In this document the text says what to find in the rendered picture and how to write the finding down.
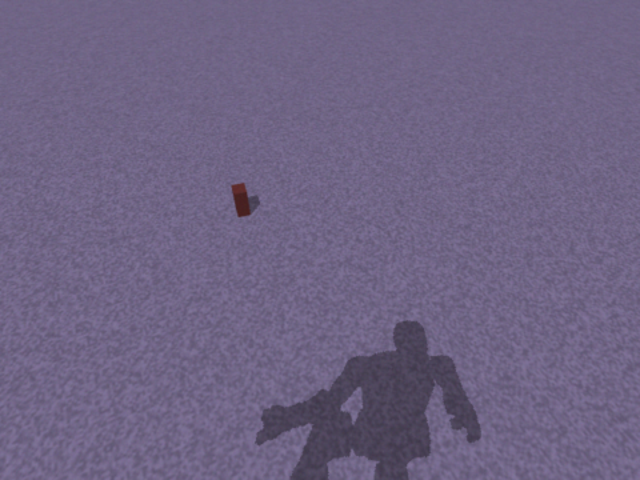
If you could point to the carton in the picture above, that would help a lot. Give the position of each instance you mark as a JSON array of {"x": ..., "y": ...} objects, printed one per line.
[{"x": 241, "y": 199}]

